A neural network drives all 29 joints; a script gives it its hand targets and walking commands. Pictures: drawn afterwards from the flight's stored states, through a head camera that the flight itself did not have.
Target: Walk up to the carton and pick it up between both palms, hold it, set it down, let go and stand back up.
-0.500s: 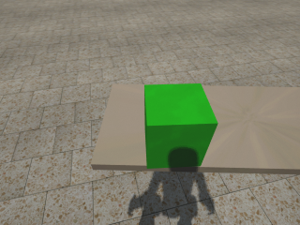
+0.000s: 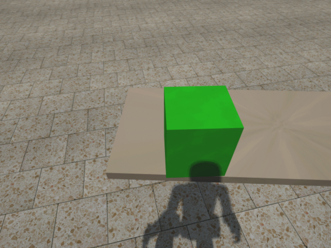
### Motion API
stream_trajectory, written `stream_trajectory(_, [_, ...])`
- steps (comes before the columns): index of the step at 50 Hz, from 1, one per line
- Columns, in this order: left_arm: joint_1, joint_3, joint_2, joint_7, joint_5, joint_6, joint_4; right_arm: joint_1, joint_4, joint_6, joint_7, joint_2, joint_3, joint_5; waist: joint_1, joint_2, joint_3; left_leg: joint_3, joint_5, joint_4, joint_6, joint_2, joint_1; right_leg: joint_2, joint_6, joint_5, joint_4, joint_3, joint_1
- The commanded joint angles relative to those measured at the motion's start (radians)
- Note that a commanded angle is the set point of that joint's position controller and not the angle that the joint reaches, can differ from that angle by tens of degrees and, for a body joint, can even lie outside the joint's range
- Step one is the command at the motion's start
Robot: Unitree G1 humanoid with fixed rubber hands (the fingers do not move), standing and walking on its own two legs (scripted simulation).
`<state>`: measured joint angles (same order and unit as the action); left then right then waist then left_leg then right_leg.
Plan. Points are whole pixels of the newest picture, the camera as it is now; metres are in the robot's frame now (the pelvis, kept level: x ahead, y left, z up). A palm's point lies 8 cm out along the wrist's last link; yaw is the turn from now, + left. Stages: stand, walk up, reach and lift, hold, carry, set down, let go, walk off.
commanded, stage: stand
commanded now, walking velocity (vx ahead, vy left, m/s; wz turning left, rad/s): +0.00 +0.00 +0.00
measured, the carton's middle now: (195, 132) +0.50 -0.07 -0.04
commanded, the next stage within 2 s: none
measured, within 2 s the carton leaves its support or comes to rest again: neither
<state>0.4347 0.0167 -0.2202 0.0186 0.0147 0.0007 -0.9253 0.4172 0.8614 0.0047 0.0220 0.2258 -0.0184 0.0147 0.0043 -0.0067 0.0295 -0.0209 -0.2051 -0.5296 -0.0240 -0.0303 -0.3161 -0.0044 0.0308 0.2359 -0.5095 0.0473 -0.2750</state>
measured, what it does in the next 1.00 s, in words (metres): shifts its weight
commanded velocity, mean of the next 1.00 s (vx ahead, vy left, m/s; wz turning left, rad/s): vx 0.00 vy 0.00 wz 0.00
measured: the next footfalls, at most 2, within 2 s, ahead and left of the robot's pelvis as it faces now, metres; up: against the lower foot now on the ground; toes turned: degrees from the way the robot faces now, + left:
none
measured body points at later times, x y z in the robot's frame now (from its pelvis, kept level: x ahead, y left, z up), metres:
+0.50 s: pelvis +0.02 -0.01 +0.00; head +0.02 +0.00 +0.45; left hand +0.04 +0.23 -0.15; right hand +0.04 -0.26 -0.14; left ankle +0.07 +0.10 -0.73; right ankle +0.05 -0.14 -0.73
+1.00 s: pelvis +0.06 -0.02 +0.01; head +0.05 -0.01 +0.46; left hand +0.08 +0.22 -0.15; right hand +0.09 -0.26 -0.14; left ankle +0.07 +0.10 -0.73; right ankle +0.05 -0.14 -0.73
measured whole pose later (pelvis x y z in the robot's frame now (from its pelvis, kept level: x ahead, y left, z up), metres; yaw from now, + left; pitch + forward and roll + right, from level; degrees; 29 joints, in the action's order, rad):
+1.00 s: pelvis +0.06 -0.02 +0.01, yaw +1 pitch -2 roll +0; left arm 0.30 -0.01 -0.19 0.05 0.00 0.01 -1.00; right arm 0.32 0.96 0.00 0.05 0.18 -0.01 0.00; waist 0.00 -0.02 -0.02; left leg -0.05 -0.24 -0.47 -0.01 -0.03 -0.20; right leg -0.03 0.00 0.26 -0.44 0.07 -0.15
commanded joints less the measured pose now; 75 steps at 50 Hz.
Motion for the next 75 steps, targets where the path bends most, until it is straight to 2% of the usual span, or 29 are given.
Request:
stream_trajectory(1, [0.038, 0.029, -0.122, 0.006, -0.001, 0.015, 0.057, 0.034, -0.056, -0.017, 0.010, 0.140, -0.040, 0.000, 0.004, 0.011, -0.141, -0.145, -0.352, 0.199, 0.010, 0.090, -0.059, 0.040, -0.026, 0.279, 0.142, 0.089, -0.097])
stream_trajectory(15, [0.023, 0.038, -0.113, 0.012, -0.004, 0.012, 0.052, 0.020, -0.030, -0.017, 0.015, 0.118, -0.046, -0.006, 0.002, 0.018, -0.150, -0.163, -0.305, 0.199, 0.006, 0.091, -0.049, 0.039, -0.031, 0.237, 0.144, 0.118, -0.088])
stream_trajectory(29, [-0.023, 0.024, -0.099, 0.022, -0.010, 0.019, 0.030, 0.000, 0.000, -0.025, 0.023, 0.092, -0.036, -0.011, 0.002, 0.003, -0.100, -0.136, -0.047, 0.156, 0.008, 0.094, 0.053, 0.060, -0.035, 0.015, 0.145, 0.116, 0.002])
stream_trajectory(42, [-0.062, 0.004, -0.093, 0.031, -0.015, 0.018, -0.011, -0.030, 0.038, -0.024, 0.029, 0.082, -0.024, -0.015, -0.002, 0.010, -0.091, -0.123, 0.083, 0.148, 0.012, 0.102, 0.101, 0.069, -0.034, -0.103, 0.144, 0.102, 0.059])
stream_trajectory(75, [-0.073, -0.010, -0.076, 0.039, -0.017, 0.015, -0.093, -0.053, 0.118, -0.021, 0.035, 0.063, -0.013, -0.017, -0.006, 0.009, -0.105, -0.110, 0.087, 0.171, 0.018, 0.106, 0.127, 0.074, -0.034, -0.101, 0.169, 0.091, 0.077])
